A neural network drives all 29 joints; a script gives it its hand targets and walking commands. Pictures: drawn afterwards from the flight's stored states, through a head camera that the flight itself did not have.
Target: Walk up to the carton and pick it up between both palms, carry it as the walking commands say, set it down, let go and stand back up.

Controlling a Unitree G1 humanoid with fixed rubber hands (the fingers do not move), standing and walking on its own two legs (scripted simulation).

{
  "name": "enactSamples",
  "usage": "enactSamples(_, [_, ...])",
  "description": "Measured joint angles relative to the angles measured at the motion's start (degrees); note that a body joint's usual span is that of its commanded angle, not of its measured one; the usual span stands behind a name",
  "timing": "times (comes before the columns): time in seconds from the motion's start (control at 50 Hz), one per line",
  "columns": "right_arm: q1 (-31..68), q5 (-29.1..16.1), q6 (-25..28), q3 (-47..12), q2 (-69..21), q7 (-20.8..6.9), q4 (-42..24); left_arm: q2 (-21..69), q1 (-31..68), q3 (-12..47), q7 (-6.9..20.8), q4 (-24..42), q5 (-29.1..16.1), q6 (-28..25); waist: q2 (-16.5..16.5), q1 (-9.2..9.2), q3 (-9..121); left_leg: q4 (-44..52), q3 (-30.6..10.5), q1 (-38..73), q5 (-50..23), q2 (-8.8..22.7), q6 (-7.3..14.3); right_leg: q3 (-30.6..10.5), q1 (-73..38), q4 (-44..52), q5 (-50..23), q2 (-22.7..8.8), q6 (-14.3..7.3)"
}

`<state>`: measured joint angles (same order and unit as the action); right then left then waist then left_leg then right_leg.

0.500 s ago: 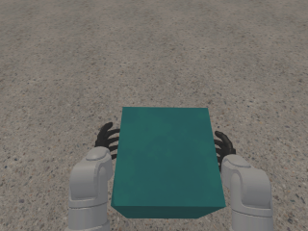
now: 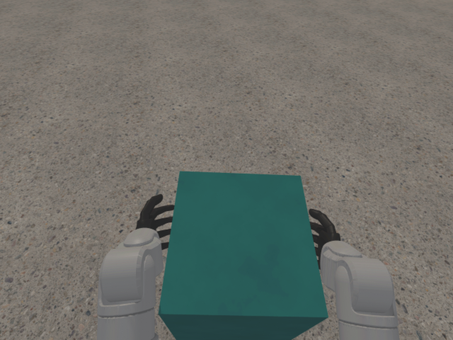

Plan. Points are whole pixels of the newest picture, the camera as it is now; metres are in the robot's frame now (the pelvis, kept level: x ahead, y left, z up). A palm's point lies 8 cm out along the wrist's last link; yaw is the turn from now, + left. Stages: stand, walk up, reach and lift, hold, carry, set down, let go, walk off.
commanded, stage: carry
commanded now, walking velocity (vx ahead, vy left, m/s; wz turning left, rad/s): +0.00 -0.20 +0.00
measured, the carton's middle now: (235, 263) +0.25 +0.01 +0.02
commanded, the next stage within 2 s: none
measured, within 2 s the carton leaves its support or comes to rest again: neither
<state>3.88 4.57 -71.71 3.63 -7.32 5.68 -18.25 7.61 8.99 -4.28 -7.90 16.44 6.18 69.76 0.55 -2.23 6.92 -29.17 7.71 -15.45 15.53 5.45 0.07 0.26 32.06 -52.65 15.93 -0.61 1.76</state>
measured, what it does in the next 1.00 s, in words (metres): steps to the right: right foot, then left foot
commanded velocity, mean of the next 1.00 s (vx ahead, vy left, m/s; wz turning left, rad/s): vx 0.00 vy -0.20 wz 0.00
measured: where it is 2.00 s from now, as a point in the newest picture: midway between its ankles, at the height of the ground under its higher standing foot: outside the picture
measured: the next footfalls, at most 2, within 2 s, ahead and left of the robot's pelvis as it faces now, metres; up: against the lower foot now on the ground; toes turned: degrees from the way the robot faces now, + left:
right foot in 0.18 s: +0.05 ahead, -0.23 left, +0.00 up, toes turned -5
left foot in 0.54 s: -0.06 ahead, -0.08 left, +0.00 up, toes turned +9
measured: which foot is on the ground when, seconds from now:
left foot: down 0.00-0.20, up 0.22-0.52, down 0.54-0.90, up 0.92-1.00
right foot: up 0.00-0.16, down 0.18-0.54, up 0.56-0.86, down 0.88-1.00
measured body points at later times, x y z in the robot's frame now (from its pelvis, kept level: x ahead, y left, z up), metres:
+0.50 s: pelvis -0.08 -0.16 -0.01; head -0.05 -0.14 +0.44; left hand +0.22 -0.03 +0.06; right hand +0.19 -0.32 +0.06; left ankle -0.10 -0.07 -0.72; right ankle +0.01 -0.22 -0.74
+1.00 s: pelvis -0.14 -0.30 -0.01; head -0.10 -0.32 +0.44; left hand +0.16 -0.17 +0.06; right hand +0.12 -0.46 +0.03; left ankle -0.14 -0.15 -0.70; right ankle -0.10 -0.41 -0.74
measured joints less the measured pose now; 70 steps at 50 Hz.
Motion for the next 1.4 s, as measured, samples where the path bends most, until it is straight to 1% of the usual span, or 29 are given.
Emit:
enactSamples(0.04, [0.85,0.31,-0.31,0.08,-0.03,0.08,-1.16,0.05,0.6,-0.29,-0.03,0.62,-0.49,-0.37,0.0,-0.43,-0.43,-0.1,-0.11,-0.62,-0.57,1.17,-1.02,-1.19,-0.79,2.22,1.11,-1.84,1.35])
enactSamples(0.1, [2.37,0.97,-0.58,0.25,-0.1,0.12,-1.92,0.22,1.78,-1.04,0.07,0.7,-0.9,-1.15,-0.33,0.2,-1.09,-0.89,-1.29,-2.44,-1.24,3.33,-2.82,-0.15,-3.78,8.32,3.21,-3.36,2.24])
enactSamples(0.14, [3.09,1.23,-0.54,0.4,-0.16,0.05,-1.75,0.34,2.47,-1.5,0.15,0.44,-0.9,-1.39,-0.81,0.53,-1.43,-1.47,-2.05,-3.77,-1.69,4.94,-4.37,1.47,-6.69,14.05,2.3,-3.24,2.23])
enactSamples(0.18, [3.61,1.4,-0.5,0.62,-0.19,-0.14,-1.53,0.44,3.01,-1.72,0.2,0.35,-0.71,-1.34,-0.56,0.68,-1.7,-2.95,-2.13,-5.19,-1.61,5.81,-6.19,2.77,-10.39,21.19,-2.11,-3.2,1.64])
enactSamples(0.2, [3.79,1.48,-0.42,1.15,-0.14,-0.22,-1.49,0.47,2.91,-1.26,0.26,-0.21,-0.66,-1.95,-1.84,0.75,-2.02,-4.31,-2.63,-6.34,-1.28,6.94,-6.43,3.36,-10.26,22.01,-3.43,-2.19,0.86])
enactSamples(0.24, [3.31,1.32,-0.58,2.69,-0.1,-0.32,-1.61,0.52,3.05,0.12,0.16,-2.12,-0.48,-2.84,-3.62,1.83,-3.25,-11.43,-4.74,-9.81,6.57,5.79,-5.7,4.2,-8.84,20.81,-3.64,-1.42,-1.02])
enactSamples(0.28, [2.06,0.95,-0.57,2.84,-0.02,-0.24,-2.12,0.52,3.11,0.76,0.2,-2.71,-0.27,-2.66,-2.73,2.63,-4.51,-20.85,-4.11,-13.34,14.12,2.24,-4.59,3.73,-7.63,21.03,-4.19,-2.15,-2.4])
enactSamples(0.32, [1.41,0.34,-0.25,1.9,0.01,0.41,-2.99,0.47,2.85,0.35,0.64,-1.54,-0.17,-2.45,-1.45,3.64,-6.16,-27.02,-2.68,-15.35,16.32,-0.3,-3.74,3.25,-7.12,22.22,-5.66,-2.19,-3.42])
enactSamples(0.38, [1.03,-0.59,0.49,0.73,0.03,1.68,-5.36,0.42,2.33,-0.1,1.26,1.29,-0.47,-3.0,-0.28,5.33,-7.35,-29.67,-1.37,-16.75,15.42,-2.13,-2.95,4.43,-6.31,23.24,-7.28,-1.12,-4.75])
enactSamples(0.46, [1.44,-1.37,0.49,0.81,0.0,2.35,-7.22,0.29,1.34,0.58,1.48,3.55,-0.28,-3.81,0.91,5.04,-5.92,-24.18,0.19,-13.84,12.8,-3.38,-2.02,6.21,-5.28,24.48,-8.84,1.31,-6.82])
enactSamples(0.54, [1.7,-1.22,0.65,1.29,-0.06,1.46,-5.38,0.17,0.99,1.15,1.39,3.03,0.82,-3.32,1.45,4.42,-2.15,-4.73,0.65,-4.26,4.81,-3.62,0.57,8.8,-4.35,24.27,-9.36,3.65,-7.96])
enactSamples(0.56, [1.55,-0.93,1.07,1.13,-0.08,1.14,-4.07,0.12,0.77,0.99,1.39,2.19,0.96,-3.43,2.22,4.29,-1.73,-4.32,0.3,-3.99,3.94,-3.81,1.45,9.01,-4.2,22.91,-7.22,3.31,-6.7])
enactSamples(0.6, [0.9,-0.55,0.9,0.74,-0.01,0.57,-1.87,-0.02,-0.68,1.06,1.23,1.08,1.06,-2.97,1.57,2.79,-1.07,-4.16,0.06,-3.0,3.34,-2.65,2.15,7.12,-3.0,15.49,0.13,3.66,-4.15])
enactSamples(0.64, [0.38,-0.28,0.52,0.23,0.0,0.08,-0.19,-0.13,-1.55,0.9,0.78,0.82,0.95,-1.71,0.52,1.43,-0.77,-2.27,0.3,-1.27,2.31,-1.38,1.79,4.17,-1.42,6.53,1.76,2.97,-2.49])
enactSamples(0.68, [-0.19,-0.18,0.44,0.15,0.0,-0.11,0.11,-0.09,-0.71,0.61,0.25,0.41,0.44,-0.57,0.11,0.5,-0.69,-0.62,-0.1,-0.56,0.91,-0.49,1.0,1.88,-0.89,2.07,1.29,1.05,-1.09])
enactSamples(0.74, [0.07,0.13,0.51,-0.07,0.0,-0.1,-1.17,0.07,0.75,-0.01,0.04,1.06,-0.11,-0.07,0.26,-0.55,-0.9,-0.04,-0.58,-1.18,-0.39,1.1,-0.44,-0.44,-2.07,3.69,1.72,-1.8,0.96])
enactSamples(0.8, [1.91,0.85,-0.06,0.27,-0.07,-0.01,-2.16,0.24,1.88,-0.69,0.18,1.14,-0.59,-1.02,-0.24,-0.18,-1.6,-0.66,-1.52,-2.72,-1.04,3.07,-2.15,0.14,-5.67,10.6,3.45,-3.23,2.07])
enactSamples(0.88, [3.42,1.43,-0.21,0.83,-0.18,-0.25,-2.21,0.48,3.25,-1.29,0.27,0.71,-0.55,-1.56,-0.6,0.31,-2.38,-2.58,-2.24,-5.35,-1.56,5.08,-5.2,2.9,-12.0,22.93,-0.99,-2.8,1.73])
enactSamples(0.92, [3.68,1.54,-0.27,1.95,-0.13,-0.32,-2.19,0.57,3.26,-0.51,0.33,-0.61,-0.57,-2.62,-2.92,1.04,-3.32,-5.6,-3.72,-7.42,-0.7,6.43,-5.61,3.99,-11.42,23.35,-5.13,-1.19,0.21])
enactSamples(0.94, [3.28,1.41,-0.41,2.6,-0.1,-0.37,-2.26,0.56,3.22,0.2,0.29,-1.43,-0.44,-2.91,-3.68,1.75,-3.83,-9.0,-4.46,-8.97,3.45,5.7,-5.33,4.47,-10.76,22.48,-4.46,-1.02,-0.63])
enactSamples(1.0, [1.52,0.79,-0.8,2.73,0.0,-0.11,-3.52,0.5,3.02,1.24,0.37,-1.66,-0.18,-2.42,-2.48,2.78,-5.27,-20.41,-3.18,-13.1,14.1,0.82,-3.7,3.73,-8.84,22.35,-3.91,-1.97,-2.43])
enactSamples(1.06, [1.39,-0.08,-0.39,1.75,0.01,1.03,-5.43,0.54,3.13,0.49,0.92,0.48,-0.38,-2.51,-1.0,4.27,-6.94,-24.94,-1.31,-14.82,15.29,-2.01,-2.92,3.71,-7.71,23.53,-5.83,-1.52,-3.58])
enactSamples(1.14, [1.61,-1.11,0.71,1.57,-0.01,1.67,-7.09,0.47,2.55,0.88,1.17,3.24,-0.03,-3.31,0.52,5.05,-6.45,-19.73,0.18,-12.36,12.57,-3.45,-1.82,5.47,-6.1,23.44,-6.78,0.46,-5.35])
enactSamples(1.2, [2.05,-1.37,0.44,1.69,-0.05,1.66,-6.58,0.29,1.44,1.34,1.23,3.75,0.5,-3.38,0.79,4.85,-4.04,-6.47,0.63,-5.63,4.99,-3.51,-0.14,7.35,-4.96,22.45,-6.63,2.71,-6.43])
enactSamples(1.22, [2.08,-1.27,0.64,1.5,-0.09,1.54,-5.69,0.2,1.24,1.14,1.24,3.32,0.59,-3.49,1.88,4.89,-3.37,-4.68,0.57,-4.98,3.36,-3.84,0.74,7.73,-4.51,21.47,-6.23,2.42,-6.44])
enactSamples(1.24, [1.96,-1.07,0.83,1.34,-0.1,1.37,-4.54,0.14,0.8,1.02,1.25,2.61,0.65,-3.59,2.49,4.5,-3.01,-4.79,0.3,-4.91,3.05,-3.84,1.55,7.71,-4.16,19.63,-2.91,2.3,-5.45])
enactSamples(1.28, [1.52,-0.62,0.65,1.02,-0.04,0.72,-2.15,-0.01,-0.67,1.09,1.05,1.53,0.78,-3.18,1.72,2.95,-2.59,-4.23,-0.03,-3.83,2.99,-2.56,2.19,5.82,-2.96,12.36,3.07,2.85,-3.57])
enactSamples(1.34, [0.89,-0.59,0.42,0.43,-0.03,0.06,-0.79,-0.1,-1.06,0.78,0.15,2.2,0.42,-1.07,0.32,0.91,-2.66,-1.58,-0.31,-1.99,1.37,-0.65,1.36,2.43,-1.57,3.0,4.09,1.63,-1.58])
enactSamples(1.4, [1.04,-0.05,0.84,-0.22,-0.04,0.0,-2.23,0.02,0.31,0.02,0.09,3.3,-0.08,-0.68,-0.11,-0.78,-2.96,-0.24,-0.48,-1.79,-0.29,1.06,-0.08,0.45,-2.32,3.54,3.92,-0.91,0.33])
